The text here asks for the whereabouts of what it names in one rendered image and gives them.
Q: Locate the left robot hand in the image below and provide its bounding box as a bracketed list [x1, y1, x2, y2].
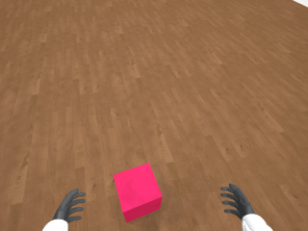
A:
[52, 188, 86, 223]

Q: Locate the robot right forearm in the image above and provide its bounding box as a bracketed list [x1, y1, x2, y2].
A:
[242, 214, 272, 231]

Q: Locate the right robot hand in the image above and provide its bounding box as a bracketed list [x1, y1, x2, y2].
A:
[220, 183, 256, 222]

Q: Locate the carton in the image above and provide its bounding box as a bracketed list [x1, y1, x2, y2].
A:
[114, 163, 163, 222]

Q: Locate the robot left forearm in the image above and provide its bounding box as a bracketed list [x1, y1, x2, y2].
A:
[42, 219, 68, 231]

